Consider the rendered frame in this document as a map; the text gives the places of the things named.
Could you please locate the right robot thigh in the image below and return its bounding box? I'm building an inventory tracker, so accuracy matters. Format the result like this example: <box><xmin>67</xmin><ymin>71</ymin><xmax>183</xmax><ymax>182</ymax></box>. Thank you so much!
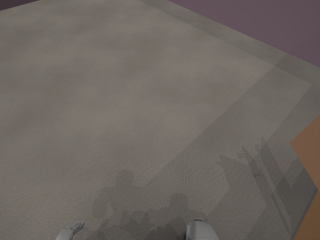
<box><xmin>186</xmin><ymin>221</ymin><xmax>219</xmax><ymax>240</ymax></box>

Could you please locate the robot right shin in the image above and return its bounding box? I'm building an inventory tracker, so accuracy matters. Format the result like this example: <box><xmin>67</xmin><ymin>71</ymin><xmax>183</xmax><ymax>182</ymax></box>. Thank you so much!
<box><xmin>193</xmin><ymin>218</ymin><xmax>204</xmax><ymax>222</ymax></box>

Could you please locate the left robot hand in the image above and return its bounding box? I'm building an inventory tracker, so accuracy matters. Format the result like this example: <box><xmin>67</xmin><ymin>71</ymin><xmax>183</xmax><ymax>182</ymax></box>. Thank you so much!
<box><xmin>55</xmin><ymin>220</ymin><xmax>85</xmax><ymax>240</ymax></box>

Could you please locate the cupboard door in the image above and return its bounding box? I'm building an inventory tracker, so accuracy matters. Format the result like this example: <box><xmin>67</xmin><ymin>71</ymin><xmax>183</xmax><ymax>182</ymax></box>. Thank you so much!
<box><xmin>290</xmin><ymin>115</ymin><xmax>320</xmax><ymax>192</ymax></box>

